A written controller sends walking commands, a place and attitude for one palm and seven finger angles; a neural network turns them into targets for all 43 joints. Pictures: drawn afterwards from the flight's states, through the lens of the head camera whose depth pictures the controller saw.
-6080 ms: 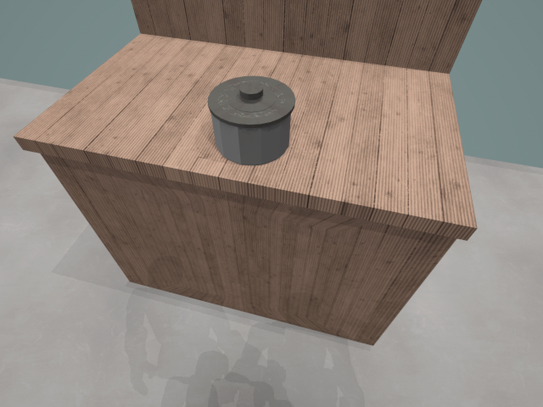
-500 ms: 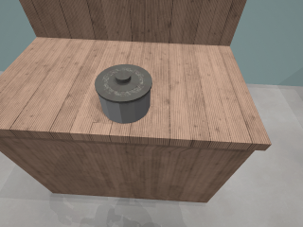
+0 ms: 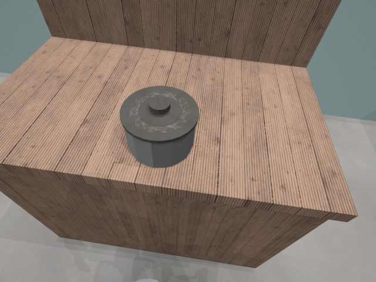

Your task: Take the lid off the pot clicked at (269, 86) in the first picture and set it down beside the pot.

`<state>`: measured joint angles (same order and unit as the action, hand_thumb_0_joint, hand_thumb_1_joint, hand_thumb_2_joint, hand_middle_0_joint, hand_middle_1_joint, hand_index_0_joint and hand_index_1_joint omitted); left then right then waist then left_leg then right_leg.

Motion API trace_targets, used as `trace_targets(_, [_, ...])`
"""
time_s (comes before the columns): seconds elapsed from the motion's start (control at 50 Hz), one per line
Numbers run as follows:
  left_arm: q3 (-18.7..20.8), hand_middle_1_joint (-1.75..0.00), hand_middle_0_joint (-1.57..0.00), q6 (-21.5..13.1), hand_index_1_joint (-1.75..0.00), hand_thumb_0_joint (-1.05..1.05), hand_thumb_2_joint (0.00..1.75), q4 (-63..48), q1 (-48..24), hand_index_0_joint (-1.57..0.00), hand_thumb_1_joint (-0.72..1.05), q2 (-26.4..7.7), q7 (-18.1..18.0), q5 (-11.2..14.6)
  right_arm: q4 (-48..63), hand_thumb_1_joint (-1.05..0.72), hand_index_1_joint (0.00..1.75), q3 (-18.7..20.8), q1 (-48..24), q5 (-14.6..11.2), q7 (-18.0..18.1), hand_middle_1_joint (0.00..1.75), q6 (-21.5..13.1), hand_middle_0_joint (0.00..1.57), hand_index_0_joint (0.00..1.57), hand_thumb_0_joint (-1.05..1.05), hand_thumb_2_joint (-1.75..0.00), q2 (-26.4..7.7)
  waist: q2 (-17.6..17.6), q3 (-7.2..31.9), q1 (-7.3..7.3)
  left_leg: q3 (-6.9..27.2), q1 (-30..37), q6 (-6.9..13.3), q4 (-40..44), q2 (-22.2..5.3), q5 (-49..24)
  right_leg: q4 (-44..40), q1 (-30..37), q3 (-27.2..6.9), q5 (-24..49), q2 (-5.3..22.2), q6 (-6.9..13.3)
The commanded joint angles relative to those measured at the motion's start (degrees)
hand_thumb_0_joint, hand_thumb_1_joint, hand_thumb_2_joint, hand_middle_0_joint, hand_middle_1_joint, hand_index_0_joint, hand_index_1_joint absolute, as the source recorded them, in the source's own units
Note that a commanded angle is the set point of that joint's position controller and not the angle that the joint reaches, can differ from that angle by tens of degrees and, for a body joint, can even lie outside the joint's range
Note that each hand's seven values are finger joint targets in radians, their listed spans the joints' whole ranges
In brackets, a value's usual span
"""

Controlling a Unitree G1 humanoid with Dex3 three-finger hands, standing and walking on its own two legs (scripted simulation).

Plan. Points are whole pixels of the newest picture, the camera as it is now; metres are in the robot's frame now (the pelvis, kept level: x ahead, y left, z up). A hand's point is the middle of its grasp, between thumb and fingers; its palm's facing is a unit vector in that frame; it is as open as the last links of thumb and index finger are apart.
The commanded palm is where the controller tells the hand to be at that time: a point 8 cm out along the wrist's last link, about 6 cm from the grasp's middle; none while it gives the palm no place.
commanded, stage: come to a stop and stand still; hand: left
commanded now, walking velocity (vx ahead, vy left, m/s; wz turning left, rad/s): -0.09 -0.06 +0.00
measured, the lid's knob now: (159, 104) +0.44 +0.11 +0.13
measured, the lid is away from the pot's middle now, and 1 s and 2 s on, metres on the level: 0.00 0.00 0.00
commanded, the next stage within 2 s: look again from close up in 0.68 s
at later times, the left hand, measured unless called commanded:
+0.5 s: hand out of the picture +0.00 +0.16 -0.16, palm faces +0.01 -0.97 -0.22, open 7.4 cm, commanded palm none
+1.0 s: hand out of the picture -0.05 +0.18 -0.17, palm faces +0.02 -0.98 -0.17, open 7.4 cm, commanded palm none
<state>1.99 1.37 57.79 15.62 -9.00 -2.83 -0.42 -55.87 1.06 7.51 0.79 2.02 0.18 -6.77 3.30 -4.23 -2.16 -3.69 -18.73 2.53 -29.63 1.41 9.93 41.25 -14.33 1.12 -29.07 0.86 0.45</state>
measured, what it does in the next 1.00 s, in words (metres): steps on the spot: left foot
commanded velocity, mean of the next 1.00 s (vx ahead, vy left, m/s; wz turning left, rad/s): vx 0.00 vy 0.00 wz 0.00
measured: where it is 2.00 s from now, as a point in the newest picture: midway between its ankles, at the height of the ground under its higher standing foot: outside the picture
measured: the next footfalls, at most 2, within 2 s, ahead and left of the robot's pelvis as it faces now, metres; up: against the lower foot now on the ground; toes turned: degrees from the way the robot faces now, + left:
left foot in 0.32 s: +0.03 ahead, +0.09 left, +0.00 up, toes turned +3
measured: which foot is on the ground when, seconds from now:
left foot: down 0.00-0.16, up 0.18-0.30, down 0.32-1.00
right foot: down 0.00-1.00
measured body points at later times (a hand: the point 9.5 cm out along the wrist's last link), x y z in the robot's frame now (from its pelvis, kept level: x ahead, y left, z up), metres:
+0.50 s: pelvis -0.06 -0.02 +0.00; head -0.06 -0.01 +0.45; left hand +0.00 +0.22 -0.15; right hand -0.05 -0.26 -0.15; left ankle -0.01 +0.09 -0.73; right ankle -0.04 -0.12 -0.73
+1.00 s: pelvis -0.03 +0.00 +0.01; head -0.01 +0.03 +0.46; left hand -0.05 +0.23 -0.16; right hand +0.00 -0.23 -0.14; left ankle -0.01 +0.09 -0.73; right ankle -0.04 -0.13 -0.73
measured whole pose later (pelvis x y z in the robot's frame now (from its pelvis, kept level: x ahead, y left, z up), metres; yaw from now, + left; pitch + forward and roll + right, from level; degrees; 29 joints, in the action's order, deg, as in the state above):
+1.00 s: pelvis -0.03 +0.00 +0.01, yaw +0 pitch +1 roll -1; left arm -0.8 0.0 59.2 20.0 -10.6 -2.2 -0.9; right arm -59.2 0.0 15.9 0.3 1.1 -1.0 -8.8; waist 2.2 -1.2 -0.6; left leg -3.4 -16.8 2.9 -29.3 0.7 13.5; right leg 27.6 -12.6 0.3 -15.8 0.0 -0.5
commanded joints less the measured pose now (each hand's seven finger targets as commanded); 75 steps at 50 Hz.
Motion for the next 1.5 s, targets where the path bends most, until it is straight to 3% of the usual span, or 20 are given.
trace_targets(0.0, [1.35, -0.3, -0.2, -0.47, -0.3, 0.0, 0.9, -2.02, 7.08, -0.2, 0.9, -4.68, -0.18, -0.27, 2.49, -0.9, 0.3, 3.04, 4.43, 0.31, 0.64, 0.3, -0.11, 0.2, 0.2, 0.0, -0.9, -10.92, -9.6, 11.02, 1.17, 15.12, 13.6, 9.57, 6.77, -17.06, -39.54, 3.04, -3.53, -2.45, -0.64, 0.42, -0.23])
trace_targets(0.06, [1.22, -0.3, -0.2, -0.74, -0.3, 0.0, 0.9, -2.25, 7.43, -0.2, 0.9, -3.92, 0.12, -0.57, 2.64, -0.9, 0.3, 3.41, 3.62, 0.14, 0.15, 0.3, 0.32, 0.2, 0.2, 0.0, -0.9, -11.04, -6.82, 12.03, 0.76, 12.12, 10.92, 6.06, 4.95, -13.71, -24.53, -8.59, 0.75, -1.47, 9.13, 0.41, -0.79])
trace_targets(0.08, [1.12, -0.3, -0.2, -1.02, -0.3, 0.0, 0.9, -2.29, 7.82, -0.2, 0.9, -4.57, 0.09, -0.76, 2.67, -0.9, 0.3, 3.27, 3.22, -0.14, -0.08, 0.3, 0.46, 0.2, 0.2, 0.0, -0.9, -10.05, -3.72, 10.73, 0.5, 11.03, 8.19, 3.51, 2.9, -11.04, -14.93, -16.47, 2.48, -3.53, 15.32, 1.24, -0.69])
trace_targets(0.1, [1.22, -0.3, -0.2, -1.35, -0.3, 0.0, 0.9, -2.63, 6.54, -0.2, 0.9, -6.65, -0.07, -1.04, 2.82, -0.9, 0.3, 3.06, 3.55, -0.53, -0.46, 0.3, 0.54, 0.2, 0.2, 0.0, -0.9, -8.02, 4.28, 8.81, 1.39, 8.05, 3.75, 0.49, 0.36, -7.35, -3.28, -20.79, 3.21, -9.79, 20.42, 5.51, 0.56])
trace_targets(0.12, [0.14, -0.3, -0.2, -1.32, -0.3, 0.0, 0.9, -5.1, 5.38, -0.2, 0.9, -6.74, -1.5, -2.16, 6.55, -0.9, 0.3, 3.26, 2.47, -0.82, -0.86, 0.3, -0.05, 0.2, 0.2, 0.0, -0.9, -11.92, 3.93, 5.07, 2.39, 2.49, 6.59, -2.92, -5.09, -5.6, -0.89, -20.52, -2.4, -13.21, 29.94, 8.11, 2.54])
trace_targets(0.14, [0.49, -0.3, -0.2, -1.69, -0.3, 0.0, 0.9, -8.91, 0.16, -0.2, 0.9, -11.4, -1.22, -1.6, 7.63, -0.9, 0.3, 2.97, 4.66, -0.23, -2.04, 0.3, 0.68, 0.2, 0.2, 0.0, -0.9, -7.94, 6.46, 7.12, 4.13, 2.05, 3.21, -3.11, -9.75, -1.78, 8.7, -21.99, -5.61, -13.88, 7.37, 10.49, 4.3])
trace_targets(0.16, [0.69, -0.3, -0.2, -2.48, -0.3, 0.0, 0.9, -9.77, -1.19, -0.2, 0.9, -10.49, -1.15, -1.35, 7.2, -0.9, 0.3, 2.71, 2.16, 0.43, -2.51, 0.3, 1.01, 0.2, 0.2, 0.0, -0.9, -8.08, 7.55, 2.09, 3.33, 2.18, -0.04, -2.49, -13.89, -1.87, 9.57, -23.11, -9.45, -16.25, 7.38, 10.99, 6.19])
trace_targets(0.18, [0.88, -0.3, -0.2, -2.89, -0.3, 0.0, 0.9, -10.55, -2.06, -0.2, 0.9, -10.74, -1.21, -1.36, 7.56, -0.9, 0.3, 2.45, 3.18, 0.34, -2.8, 0.3, 0.99, 0.2, 0.2, 0.0, -0.9, -7.94, 5.64, 1.05, 4.27, 3.12, -1.55, -1.97, -15.77, -2.66, 9.79, -22.44, -9.06, -14.81, 12.64, 11.2, 7.44])
trace_targets(0.2, [0.7, -0.3, -0.2, -2.91, -0.3, 0.0, 0.9, -10.23, -1.69, -0.2, 0.9, -11.49, -0.98, -1.15, 7.51, -0.9, 0.3, 2.34, 4.21, 0.27, -2.63, 0.3, 1.39, 0.2, 0.2, 0.0, -0.9, -6.86, 0.08, 1.98, 4.03, 2.17, 2.56, -2.74, -16.29, -2.49, 9.38, -22.46, -11.55, -15.32, 11.56, 12.68, 8.95])
trace_targets(0.22, [0.57, -0.3, -0.2, -2.88, -0.3, 0.0, 0.9, -10.94, -2.0, -0.2, 0.9, -11.91, -0.88, -1.12, 7.84, -0.9, 0.3, 2.13, 5.17, 0.09, -2.65, 0.3, 1.51, 0.2, 0.2, 0.0, -0.9, -6.45, 1.94, -0.84, 5.3, 1.79, 2.79, -2.73, -15.13, -2.35, 9.76, -22.9, -14.28, -14.06, 8.03, 11.36, 8.47])
trace_targets(0.26, [0.47, -0.3, -0.2, -2.61, -0.3, 0.0, 0.9, -11.37, -1.76, -0.2, 0.9, -11.54, -0.84, -1.21, 7.23, -0.9, 0.3, 1.85, 7.79, -0.1, -2.54, 0.3, 0.77, 0.2, 0.2, 0.0, -0.9, -7.22, 6.73, -2.23, 5.1, 2.02, 3.94, -2.04, -6.2, -2.82, 9.13, -20.06, -13.64, -12.05, 6.94, 8.94, 6.9])
trace_targets(0.34, [-0.4, -0.3, -0.2, -1.82, -0.3, 0.0, 0.9, -10.66, 2.14, -0.2, 0.9, -8.58, -0.41, -0.59, 5.87, -0.9, 0.3, 0.96, 7.62, 0.41, -1.91, 0.3, -0.66, 0.2, 0.2, 0.0, -0.9, -9.13, -7.21, -3.33, 1.77, 10.85, -2.6, 1.07, 6.45, -8.07, 9.1, -13.88, -7.52, -5.56, 3.87, 1.47, 2.48])
trace_targets(0.36, [-0.5, -0.3, -0.2, -1.63, -0.3, 0.0, 0.9, -9.76, 3.03, -0.2, 0.9, -8.98, -0.34, -0.55, 5.59, -0.9, 0.3, 0.76, 6.41, 0.29, -1.87, 0.3, -0.77, 0.2, 0.2, 0.0, -0.9, -9.21, -8.33, -2.67, 1.06, 12.82, -5.19, 1.74, 8.76, -8.65, 12.05, -13.3, -3.68, -4.3, 5.21, 0.98, 1.95])
trace_targets(0.42, [-0.4, -0.3, -0.2, -1.68, -0.3, 0.0, 0.9, -8.73, 4.97, -0.2, 0.9, -9.51, 0.11, -0.62, 5.55, -0.9, 0.3, 0.74, 6.24, 0.31, -1.67, 0.3, -0.78, 0.2, 0.2, 0.0, -0.9, -9.98, -3.81, 0.04, 0.16, 10.14, -6.95, 0.48, 7.71, -6.79, 18.92, -16.49, 0.31, -6.81, 2.17, 2.26, 2.6])
trace_targets(0.48, [-0.4, -0.3, -0.2, -1.76, -0.3, 0.0, 0.9, -9.06, 2.8, -0.2, 0.9, -10.79, 0.32, -0.59, 3.87, -0.9, 0.3, 0.74, 9.87, 0.44, -1.75, 0.3, -0.46, 0.2, 0.2, 0.0, -0.9, -8.85, 1.32, 0.83, 2.29, 4.46, -1.26, -1.29, 0.45, -3.77, 14.51, -22.29, -6.62, -12.24, -6.34, 6.38, 4.68])
trace_targets(0.52, [-0.45, -0.3, -0.2, -1.56, -0.3, 0.0, 0.9, -9.29, 1.46, -0.2, 0.9, -10.57, 0.4, -0.57, 2.87, -0.9, 0.3, 0.5, 11.8, 0.55, -1.69, 0.3, -0.63, 0.2, 0.2, 0.0, -0.9, -8.41, -2.01, 1.43, 3.02, 5.27, 0.79, -1.12, 1.47, -4.25, 14.29, -21.08, -8.41, -10.48, -5.29, 5.63, 4.42])
trace_targets(0.64, [-0.84, -0.3, -0.2, -1.48, -0.3, 0.0, 0.9, -6.62, 4.1, -0.2, 0.9, -9.06, 0.68, -0.6, 1.92, -0.9, 0.3, 0.43, 11.12, 0.22, -1.37, 0.3, -0.98, 0.2, 0.2, 0.0, -0.9, -8.51, -4.07, -1.43, 1.71, 8.43, -5.22, -0.56, 6.43, -6.14, 19.5, -19.42, -5.02, -8.38, -2.34, 3.26, 3.17])
trace_targets(0.8, [-1.58, -0.3, -0.2, -2.21, -0.3, 0.0, 0.9, -2.99, 6.68, -0.2, 0.9, -6.97, 0.76, -0.53, 0.27, -0.9, 0.3, 0.3, 11.43, -0.39, -0.89, 0.3, -2.14, 0.2, 0.2, 0.0, -0.9, -7.76, -5.93, 2.06, 1.28, 10.89, -0.39, 0.63, 9.73, -8.4, 11.86, -17.28, -0.63, -5.11, 11.65, 2.42, 2.25])
trace_targets(1.2, [-1.92, -0.3, -0.2, -2.46, -0.3, 0.0, 0.9, 0.78, 6.82, -0.2, 0.9, -7.14, 0.22, -0.43, -2.27, -0.9, 0.3, 0.02, 8.35, -0.79, -0.34, 0.3, -2.73, 0.2, 0.2, 0.0, -0.9, -8.27, -4.09, 3.69, 1.52, 7.5, 9.38, 0.61, 6.1, -8.02, -11.21, -18.44, 2.78, -4.91, 24.63, 4.44, 1.19])
trace_targets(1.48, [-1.86, -0.3, -0.2, -2.26, -0.3, 0.0, 0.9, 0.86, 5.66, -0.2, 0.9, -7.03, 0.01, -0.33, -3.46, -0.9, 0.3, -0.19, 8.44, -0.7, -0.28, 0.3, -2.52, 0.2, 0.2, 0.0, -0.9, -8.31, -4.91, 2.85, 1.57, 7.48, 11.06, 0.49, 7.75, -7.8, -12.39, -19.65, 4.11, -4.52, 24.25, 5.18, 0.83])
